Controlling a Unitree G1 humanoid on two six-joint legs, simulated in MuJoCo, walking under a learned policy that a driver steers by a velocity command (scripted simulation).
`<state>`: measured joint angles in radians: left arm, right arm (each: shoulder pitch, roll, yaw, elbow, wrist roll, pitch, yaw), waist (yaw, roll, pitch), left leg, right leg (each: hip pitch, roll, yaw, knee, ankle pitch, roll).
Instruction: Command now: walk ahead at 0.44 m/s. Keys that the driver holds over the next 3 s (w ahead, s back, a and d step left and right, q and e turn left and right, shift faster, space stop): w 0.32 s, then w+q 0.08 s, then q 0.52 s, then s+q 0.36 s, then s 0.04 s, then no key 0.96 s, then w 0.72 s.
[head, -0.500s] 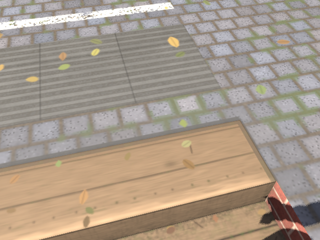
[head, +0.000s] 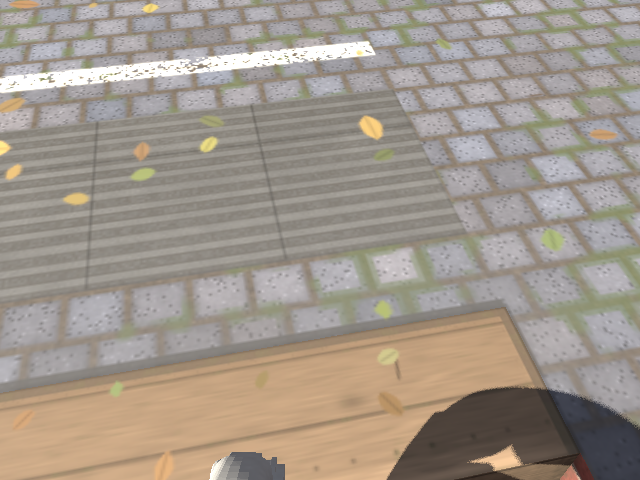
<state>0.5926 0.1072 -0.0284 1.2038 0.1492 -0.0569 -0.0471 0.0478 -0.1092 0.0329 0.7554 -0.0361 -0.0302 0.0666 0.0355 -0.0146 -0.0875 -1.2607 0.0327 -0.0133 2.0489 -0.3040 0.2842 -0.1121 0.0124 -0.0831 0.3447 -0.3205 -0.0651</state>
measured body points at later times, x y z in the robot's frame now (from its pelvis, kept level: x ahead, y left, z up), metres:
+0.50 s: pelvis +0.24 +0.02 +0.14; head +0.25 +0.02 +0.59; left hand +0.44 +0.20 +0.03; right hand +0.11 -0.14 -0.01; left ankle +0.16 +0.10 -0.59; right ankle +0.38 -0.11 -0.31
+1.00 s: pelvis +0.42 -0.02 +0.29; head +0.44 +0.00 +0.74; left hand +0.44 +0.26 +0.16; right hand +0.67 -0.19 +0.19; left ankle +0.46 +0.13 -0.37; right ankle +0.50 -0.10 -0.44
